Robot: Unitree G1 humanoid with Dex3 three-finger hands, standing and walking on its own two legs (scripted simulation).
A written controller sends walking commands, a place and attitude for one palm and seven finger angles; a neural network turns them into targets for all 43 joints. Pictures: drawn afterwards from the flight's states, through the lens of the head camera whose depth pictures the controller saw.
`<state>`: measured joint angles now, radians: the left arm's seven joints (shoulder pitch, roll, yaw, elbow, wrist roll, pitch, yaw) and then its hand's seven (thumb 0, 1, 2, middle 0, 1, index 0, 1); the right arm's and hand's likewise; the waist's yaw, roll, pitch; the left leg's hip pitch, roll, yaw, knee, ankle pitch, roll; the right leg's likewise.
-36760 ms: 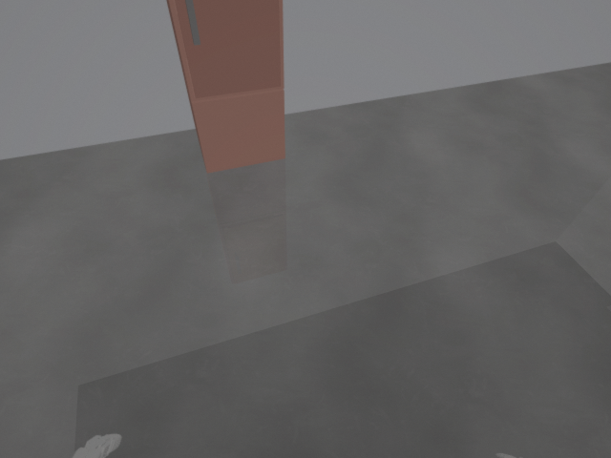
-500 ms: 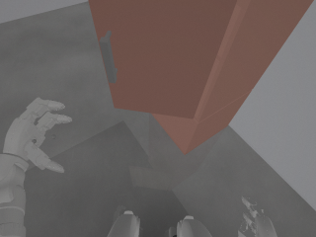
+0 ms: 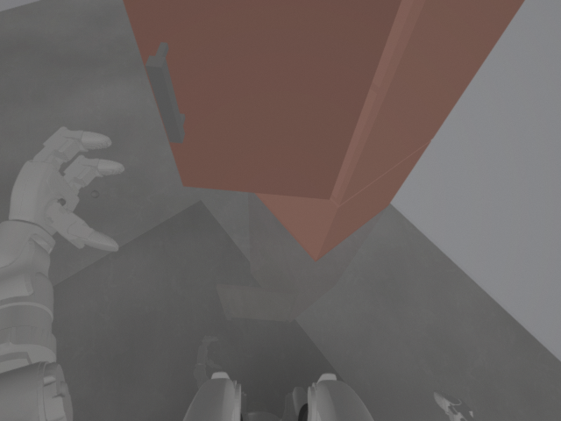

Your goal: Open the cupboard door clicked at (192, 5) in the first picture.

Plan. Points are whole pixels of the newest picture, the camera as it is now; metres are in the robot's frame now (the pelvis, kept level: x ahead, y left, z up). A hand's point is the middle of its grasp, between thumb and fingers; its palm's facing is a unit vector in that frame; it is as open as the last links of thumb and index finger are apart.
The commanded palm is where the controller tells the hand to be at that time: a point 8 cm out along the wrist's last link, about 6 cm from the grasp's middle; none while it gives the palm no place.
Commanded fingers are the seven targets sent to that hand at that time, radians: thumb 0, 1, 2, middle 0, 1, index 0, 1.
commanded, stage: move the hooked fingers beside the handle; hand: left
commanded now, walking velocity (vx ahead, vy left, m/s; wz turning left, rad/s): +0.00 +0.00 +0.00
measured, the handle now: (170, 95) +0.60 +0.19 +0.05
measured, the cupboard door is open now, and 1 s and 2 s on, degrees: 47 47 47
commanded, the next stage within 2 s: slide the fingers in behind the handle in 1.68 s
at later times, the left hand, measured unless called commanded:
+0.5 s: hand (109, 149) +0.47 +0.25 +0.07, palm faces -0.06 -1.00 -0.03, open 14.0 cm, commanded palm +0.47 +0.30 +0.06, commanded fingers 0.00 -0.50 0.30 -0.30 -1.20 -0.30 -1.20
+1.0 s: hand (114, 110) +0.55 +0.27 +0.06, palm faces -0.06 -1.00 -0.02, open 14.0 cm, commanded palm +0.55 +0.29 +0.05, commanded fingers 0.00 -0.50 0.30 -0.30 -1.20 -0.30 -1.20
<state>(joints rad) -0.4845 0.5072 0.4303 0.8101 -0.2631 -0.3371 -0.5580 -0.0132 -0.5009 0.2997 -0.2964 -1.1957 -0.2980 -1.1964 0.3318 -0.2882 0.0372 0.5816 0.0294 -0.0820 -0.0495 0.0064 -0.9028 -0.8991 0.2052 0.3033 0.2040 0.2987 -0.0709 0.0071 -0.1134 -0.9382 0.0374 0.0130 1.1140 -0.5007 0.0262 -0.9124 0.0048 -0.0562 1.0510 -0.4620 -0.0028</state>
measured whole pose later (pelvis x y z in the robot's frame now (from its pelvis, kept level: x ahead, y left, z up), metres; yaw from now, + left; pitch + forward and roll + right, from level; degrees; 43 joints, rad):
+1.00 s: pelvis -0.02 +0.01 -0.04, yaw -3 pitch +30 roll -7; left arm -1.17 0.93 0.52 1.29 -0.03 -0.27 -0.53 -0.01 -0.50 0.30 -0.30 -1.20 -0.30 -1.20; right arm 0.39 -0.30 0.12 0.58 -0.01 0.05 -0.04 0.00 -0.90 -0.90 0.21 0.30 0.20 0.30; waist -0.26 0.03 -0.08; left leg -1.29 0.07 -0.02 1.29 -0.52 0.04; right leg -1.23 0.04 -0.09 1.15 -0.45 0.01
